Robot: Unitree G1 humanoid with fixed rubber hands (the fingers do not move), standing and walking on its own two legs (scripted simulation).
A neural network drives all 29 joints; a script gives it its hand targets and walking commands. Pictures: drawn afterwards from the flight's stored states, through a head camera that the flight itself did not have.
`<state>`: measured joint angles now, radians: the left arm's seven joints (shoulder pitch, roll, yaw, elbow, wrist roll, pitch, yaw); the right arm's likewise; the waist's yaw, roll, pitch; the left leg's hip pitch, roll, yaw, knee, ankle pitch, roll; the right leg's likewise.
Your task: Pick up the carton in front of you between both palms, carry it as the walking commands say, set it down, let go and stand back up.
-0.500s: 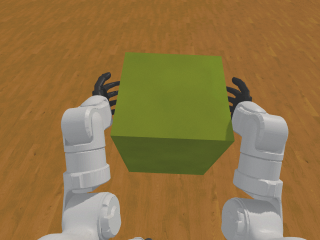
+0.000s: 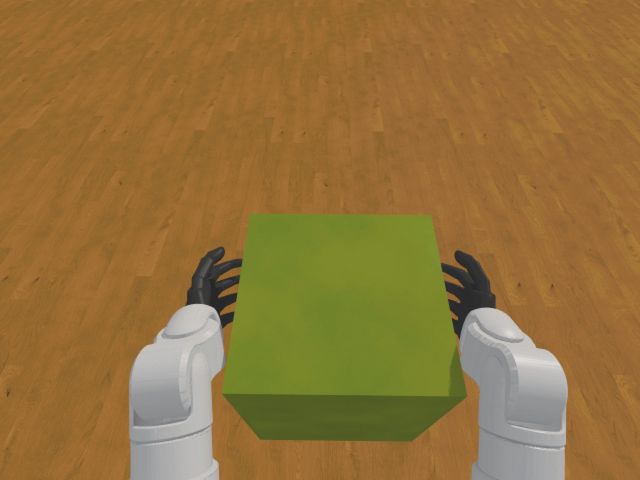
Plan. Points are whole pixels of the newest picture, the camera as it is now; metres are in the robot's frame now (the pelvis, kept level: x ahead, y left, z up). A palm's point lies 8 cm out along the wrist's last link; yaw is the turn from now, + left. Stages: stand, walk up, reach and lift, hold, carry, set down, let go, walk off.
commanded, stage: carry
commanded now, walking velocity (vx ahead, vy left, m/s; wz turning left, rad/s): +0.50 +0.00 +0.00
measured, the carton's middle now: (337, 337) +0.28 +0.00 +0.02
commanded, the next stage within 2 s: none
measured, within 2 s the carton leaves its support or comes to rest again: neither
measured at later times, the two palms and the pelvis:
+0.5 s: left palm (225, 153) +0.57 +0.18 +0.10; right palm (415, 164) +0.54 -0.12 +0.10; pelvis +0.32 +0.05 +0.01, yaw -3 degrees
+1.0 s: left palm (264, 63) +0.86 +0.15 +0.10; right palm (408, 64) +0.87 -0.15 +0.10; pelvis +0.63 -0.01 +0.02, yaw +0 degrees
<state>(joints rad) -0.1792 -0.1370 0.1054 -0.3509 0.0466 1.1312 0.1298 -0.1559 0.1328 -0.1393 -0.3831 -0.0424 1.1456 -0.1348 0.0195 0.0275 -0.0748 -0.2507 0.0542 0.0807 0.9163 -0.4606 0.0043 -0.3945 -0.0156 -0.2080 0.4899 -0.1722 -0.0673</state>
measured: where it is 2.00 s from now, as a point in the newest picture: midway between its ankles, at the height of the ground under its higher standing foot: (328, 273)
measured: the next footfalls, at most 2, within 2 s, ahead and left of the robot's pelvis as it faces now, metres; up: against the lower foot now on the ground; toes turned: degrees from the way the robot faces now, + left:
left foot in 0.32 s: +0.39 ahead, +0.13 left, +0.00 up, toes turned +9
right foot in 0.80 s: +0.67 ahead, -0.10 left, +0.00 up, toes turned -13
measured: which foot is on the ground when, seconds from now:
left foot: up 0.00-0.30, down 0.32-0.82, up 0.84-1.00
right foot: down 0.00-0.32, up 0.34-0.78, down 0.80-1.00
